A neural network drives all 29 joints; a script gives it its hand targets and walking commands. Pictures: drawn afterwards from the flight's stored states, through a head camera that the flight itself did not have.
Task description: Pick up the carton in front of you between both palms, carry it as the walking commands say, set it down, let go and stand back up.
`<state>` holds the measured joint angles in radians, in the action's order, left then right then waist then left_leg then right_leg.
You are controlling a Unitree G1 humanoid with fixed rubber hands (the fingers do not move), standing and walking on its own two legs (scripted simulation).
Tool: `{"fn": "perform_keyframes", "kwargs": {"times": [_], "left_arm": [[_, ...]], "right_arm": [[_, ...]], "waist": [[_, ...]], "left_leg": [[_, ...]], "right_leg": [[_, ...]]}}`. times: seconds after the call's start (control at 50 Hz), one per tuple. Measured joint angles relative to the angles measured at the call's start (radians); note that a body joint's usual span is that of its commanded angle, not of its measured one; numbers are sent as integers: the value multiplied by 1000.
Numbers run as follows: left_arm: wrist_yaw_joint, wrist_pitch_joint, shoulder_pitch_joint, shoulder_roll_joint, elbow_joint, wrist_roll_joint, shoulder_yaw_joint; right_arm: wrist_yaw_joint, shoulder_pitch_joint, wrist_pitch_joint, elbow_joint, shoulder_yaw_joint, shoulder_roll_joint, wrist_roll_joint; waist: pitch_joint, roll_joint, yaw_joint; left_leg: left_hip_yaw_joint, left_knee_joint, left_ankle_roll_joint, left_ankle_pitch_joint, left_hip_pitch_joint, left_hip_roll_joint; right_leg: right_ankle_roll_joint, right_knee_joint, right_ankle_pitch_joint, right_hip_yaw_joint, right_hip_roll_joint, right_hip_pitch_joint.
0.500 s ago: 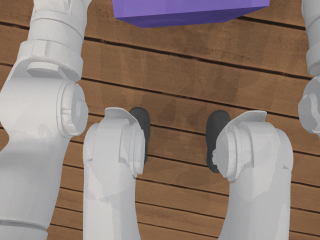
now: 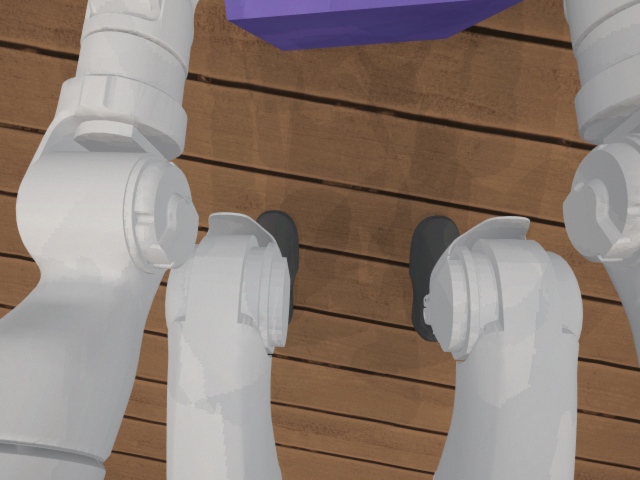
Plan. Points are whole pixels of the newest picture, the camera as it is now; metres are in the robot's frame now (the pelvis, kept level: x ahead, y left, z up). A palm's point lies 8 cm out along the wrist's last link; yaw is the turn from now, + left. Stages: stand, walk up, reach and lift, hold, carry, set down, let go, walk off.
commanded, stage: reach and lift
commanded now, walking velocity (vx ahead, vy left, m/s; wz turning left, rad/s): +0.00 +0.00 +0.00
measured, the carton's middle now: out of the picture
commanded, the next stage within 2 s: none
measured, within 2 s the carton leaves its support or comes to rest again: leaves its support in 0.26 s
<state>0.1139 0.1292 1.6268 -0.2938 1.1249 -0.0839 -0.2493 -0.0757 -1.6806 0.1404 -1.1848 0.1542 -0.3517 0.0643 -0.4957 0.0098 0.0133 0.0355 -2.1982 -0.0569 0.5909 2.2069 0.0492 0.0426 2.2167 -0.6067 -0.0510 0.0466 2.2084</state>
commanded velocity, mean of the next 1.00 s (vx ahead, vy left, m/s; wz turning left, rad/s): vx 0.00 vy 0.00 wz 0.00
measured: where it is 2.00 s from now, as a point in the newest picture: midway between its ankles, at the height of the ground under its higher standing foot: (351, 294)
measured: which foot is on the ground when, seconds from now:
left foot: down 0.00-1.00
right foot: down 0.00-1.00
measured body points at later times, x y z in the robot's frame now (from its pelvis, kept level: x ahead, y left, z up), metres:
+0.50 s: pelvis +0.00 +0.00 +0.04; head +0.32 -0.01 +0.37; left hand +0.55 +0.14 -0.05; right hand +0.55 -0.16 -0.05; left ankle +0.11 +0.14 -0.34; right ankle +0.11 -0.13 -0.34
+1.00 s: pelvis +0.01 +0.00 +0.16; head +0.26 -0.01 +0.53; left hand +0.51 +0.15 +0.10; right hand +0.51 -0.16 +0.10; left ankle +0.11 +0.14 -0.34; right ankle +0.11 -0.13 -0.34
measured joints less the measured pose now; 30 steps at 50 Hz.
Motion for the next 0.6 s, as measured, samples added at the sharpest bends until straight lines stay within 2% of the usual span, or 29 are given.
{"fn": "perform_keyframes", "kwargs": {"times": [0.08, 0.14, 0.22, 0.28, 0.34, 0.42, 0.5, 0.6], "left_arm": [[-37, 40, -55, 18, -83, 32, -53], [-42, 65, -94, 27, -136, 23, -57], [-1, 95, -145, 35, -197, -15, -14], [85, 129, -191, 61, -267, -41, 12], [83, 159, -233, 78, -356, -29, 0], [52, 184, -317, 128, -386, 30, -67], [10, 206, -368, 187, -329, 148, -173], [-34, 227, -390, 237, -304, 290, -282]], "right_arm": [[37, 53, 40, 79, 65, 19, -41], [43, 92, 68, 137, 78, 31, -40], [8, 154, 103, 215, 50, 48, -12], [-56, 215, 139, 296, 21, 71, 12], [-57, 262, 170, 393, 34, 85, 7], [-41, 342, 197, 421, 102, 145, -44], [-6, 395, 216, 361, 204, 207, -156], [34, 421, 231, 331, 310, 255, -285]], "waist": [[16, 2, -1], [32, 2, -2], [69, 2, -4], [105, 3, -4], [103, 1, -3], [265, -2, -6], [442, -1, -5], [545, -2, -3]], "left_leg": [[1, -25, 2, 18, 7, 2], [2, -38, 2, 30, 13, 3], [5, -40, -1, 40, 24, 8], [17, -28, -10, 38, 19, 27], [33, 3, -22, 31, -36, 51], [45, 76, -46, 17, -32, 64], [47, 165, -38, -17, -35, 61], [51, 287, -28, -65, -77, 60]], "right_leg": [[0, 24, -18, 1, 1, 5], [0, 36, -31, 1, 2, 11], [2, 38, -41, 0, 6, 21], [11, 24, -39, -8, 24, 15], [26, -8, -33, -24, 50, -38], [43, -81, -7, -36, 65, -29], [40, -173, 28, -40, 66, -32], [36, -296, 78, -45, 67, -75]]}}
